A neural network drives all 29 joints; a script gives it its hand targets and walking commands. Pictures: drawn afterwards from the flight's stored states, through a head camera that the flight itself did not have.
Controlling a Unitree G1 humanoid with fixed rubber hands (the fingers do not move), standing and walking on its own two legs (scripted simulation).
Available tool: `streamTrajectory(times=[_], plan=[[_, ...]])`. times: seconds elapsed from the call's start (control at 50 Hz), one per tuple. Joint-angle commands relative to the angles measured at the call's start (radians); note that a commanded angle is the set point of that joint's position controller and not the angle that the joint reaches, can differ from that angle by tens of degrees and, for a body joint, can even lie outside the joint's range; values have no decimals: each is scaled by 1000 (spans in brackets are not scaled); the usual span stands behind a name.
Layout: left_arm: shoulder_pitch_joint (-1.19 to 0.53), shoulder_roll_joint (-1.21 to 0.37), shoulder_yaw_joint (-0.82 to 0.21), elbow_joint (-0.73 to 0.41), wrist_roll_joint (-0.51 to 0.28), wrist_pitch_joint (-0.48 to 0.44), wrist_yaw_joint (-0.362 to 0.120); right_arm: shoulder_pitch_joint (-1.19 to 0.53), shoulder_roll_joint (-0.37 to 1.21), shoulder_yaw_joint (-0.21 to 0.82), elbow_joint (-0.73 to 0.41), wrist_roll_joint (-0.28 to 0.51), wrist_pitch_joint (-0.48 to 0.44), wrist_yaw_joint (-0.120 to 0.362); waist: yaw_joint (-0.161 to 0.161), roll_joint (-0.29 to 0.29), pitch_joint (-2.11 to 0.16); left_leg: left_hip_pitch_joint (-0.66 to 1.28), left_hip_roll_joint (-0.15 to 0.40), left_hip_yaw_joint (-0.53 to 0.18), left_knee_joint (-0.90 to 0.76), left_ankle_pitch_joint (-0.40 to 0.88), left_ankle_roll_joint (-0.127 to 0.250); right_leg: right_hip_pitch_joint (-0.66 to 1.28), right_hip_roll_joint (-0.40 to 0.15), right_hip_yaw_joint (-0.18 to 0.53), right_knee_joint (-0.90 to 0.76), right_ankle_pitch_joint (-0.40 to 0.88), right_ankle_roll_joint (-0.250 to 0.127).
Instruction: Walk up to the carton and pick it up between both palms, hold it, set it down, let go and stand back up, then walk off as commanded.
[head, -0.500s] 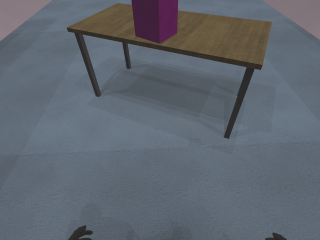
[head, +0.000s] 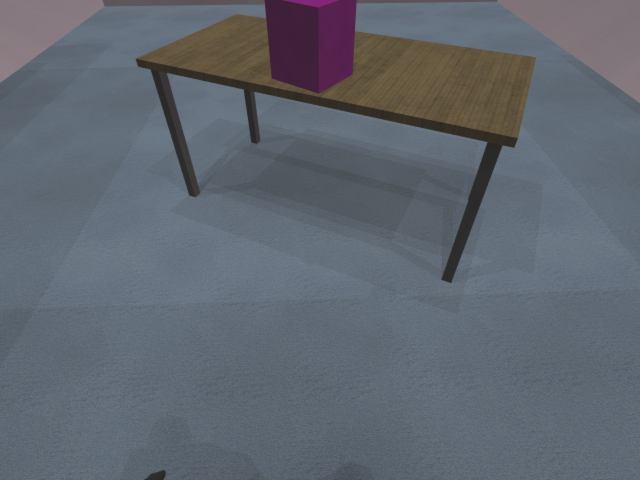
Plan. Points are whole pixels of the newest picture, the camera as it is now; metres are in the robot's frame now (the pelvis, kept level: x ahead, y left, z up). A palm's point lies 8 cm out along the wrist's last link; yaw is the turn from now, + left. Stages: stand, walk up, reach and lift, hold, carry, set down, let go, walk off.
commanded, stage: stand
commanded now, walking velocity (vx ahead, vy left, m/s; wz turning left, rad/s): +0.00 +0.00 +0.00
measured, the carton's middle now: (311, 38) +1.43 +0.10 +0.05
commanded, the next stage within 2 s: walk up in 1.44 s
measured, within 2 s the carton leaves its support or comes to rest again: neither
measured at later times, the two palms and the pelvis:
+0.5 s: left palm out of the picture +0.09 +0.27 -0.11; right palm out of the picture +0.08 -0.30 -0.11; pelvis -0.01 +0.00 +0.00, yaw +0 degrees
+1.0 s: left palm out of the picture +0.08 +0.27 -0.12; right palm out of the picture +0.06 -0.30 -0.11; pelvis -0.01 +0.00 +0.00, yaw +0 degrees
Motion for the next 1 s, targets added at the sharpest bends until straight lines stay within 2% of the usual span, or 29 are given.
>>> streamTrajectory(times=[0.0,0.04,0.08,0.14,0.2,0.26,0.28,0.3,0.34,0.38,0.4,0.42,0.44,0.5,0.54,0.58,0.6,0.62,0.64,0.66,0.72,0.76,0.78,0.82,0.84,0.88,0.9,0.92,0.98], plan=[[-50,235,61,-16,4,-36,2,-66,-235,-58,-28,-17,-23,-8,11,26,-30,86,113,-133,-223,174,63,41,-78,85,-211,168,-68],[-103,239,63,-13,16,-36,7,-79,-173,-45,-37,-14,-22,-10,-13,10,23,48,87,-110,-238,211,58,21,-79,100,-225,167,-63],[-77,222,52,-14,0,-34,5,-75,-225,-37,-14,-13,-26,-13,36,56,5,60,109,-138,-243,211,58,43,-101,126,-217,171,-70],[-100,243,63,7,12,-32,8,-83,-181,-39,-23,-17,-15,-6,10,40,-6,29,103,-134,-260,162,71,60,-83,90,-189,140,-71],[-111,248,58,9,17,-28,-2,-52,-207,-39,13,-9,-21,-13,4,-65,14,54,85,-117,-251,161,52,40,-115,139,-251,138,-86],[-111,233,58,16,2,-32,5,-91,-191,-44,0,-12,-21,-3,2,21,-1,50,94,-119,-242,168,60,37,-107,132,-253,157,-73],[-101,280,67,38,7,-25,4,-71,-202,-41,18,-15,-19,-7,3,-35,25,55,86,-122,-250,150,48,31,-100,120,-272,77,-62],[-93,254,63,38,14,-29,4,-103,-187,-40,14,-6,-18,-7,3,8,-15,70,95,-127,-244,141,61,29,-97,127,-274,81,-70],[-133,254,57,23,10,-23,6,-103,-176,-34,23,-7,-20,-10,-18,-49,16,63,88,-121,-247,154,55,24,-100,128,-264,109,-66],[-106,255,60,47,8,-24,0,-62,-190,-36,48,-12,-22,-7,3,5,0,76,79,-101,-238,125,54,27,-108,130,-282,88,-63],[-110,261,56,45,8,-33,-3,-79,-175,-39,36,-14,-14,-7,-4,-36,27,64,85,-100,-245,123,47,-12,-98,124,-256,89,-69],[-103,271,67,61,8,-32,-6,-65,-206,-37,47,-21,-14,-8,13,20,19,64,96,-113,-260,166,55,21,-95,116,-243,117,-60],[-93,250,49,54,8,-28,5,-58,-203,-41,33,-20,-17,-4,-7,1,27,68,105,-135,-285,165,61,25,-86,105,-237,101,-62],[-80,230,59,62,-3,-26,3,-101,-221,-38,55,-19,-23,-9,42,35,-3,33,112,-140,-275,189,67,86,-89,97,-214,174,-72],[-93,247,64,64,2,-30,2,-81,-182,-28,55,-7,-17,-5,10,-30,10,62,98,-124,-252,193,64,38,-107,140,-239,169,-72],[-133,288,68,71,0,-21,2,-94,-184,-18,65,-11,-17,-4,-4,50,16,45,106,-138,-278,145,67,23,-109,145,-253,87,-69],[-101,277,72,65,1,-21,2,-86,-191,-28,69,-15,-13,-3,19,17,-23,79,112,-147,-273,148,63,32,-108,125,-231,70,-77],[-110,258,59,66,5,-19,0,-87,-202,-35,61,-16,-16,-13,7,36,5,57,112,-157,-284,140,66,25,-84,120,-232,67,-76],[-132,263,61,67,8,-20,4,-113,-196,-30,51,-8,-14,-13,4,-25,17,39,110,-140,-281,110,62,40,-81,107,-239,65,-69],[-111,236,63,74,-7,-20,3,-98,-216,-32,70,-13,-18,-11,36,26,9,22,115,-156,-304,114,64,66,-89,115,-234,86,-75],[-92,248,48,87,6,-21,1,-69,-229,-45,71,-16,-20,-8,-5,-62,7,68,98,-134,-270,46,58,11,-103,137,-272,76,-78],[-137,251,50,71,6,-37,4,-105,-181,-30,49,-11,-14,-6,-3,11,43,58,91,-117,-274,153,60,4,-118,157,-287,115,-70],[-145,251,54,78,4,-32,3,-71,-196,-31,70,-6,-13,-5,-11,-31,18,59,96,-131,-267,144,62,15,-101,119,-255,105,-59],[-126,247,47,91,0,-29,3,-73,-191,-28,74,-5,-16,-8,5,-80,11,83,88,-106,-249,157,49,30,-119,153,-317,54,-70],[-153,249,43,92,12,-31,2,-46,-197,-41,82,-8,-17,-11,-19,-109,20,80,98,-128,-257,160,55,21,-118,145,-308,93,-67],[-102,262,51,109,2,-27,7,-110,-233,-42,70,-21,-15,-12,10,33,-23,73,117,-141,-275,191,71,77,-100,111,-245,167,-58],[-116,231,43,100,-2,-23,6,-85,-213,-37,64,-5,-10,-9,-7,-10,-37,65,121,-145,-272,176,66,90,-108,120,-268,165,-62],[-175,242,48,100,-4,-16,12,-96,-206,-39,73,-6,-12,-12,0,26,48,34,104,-153,-305,143,57,44,-97,101,-247,120,-63],[-150,269,61,105,5,-23,4,-116,-188,-25,85,-18,-8,-11,13,17,24,37,106,-150,-297,149,59,48,-80,107,-249,63,-61]])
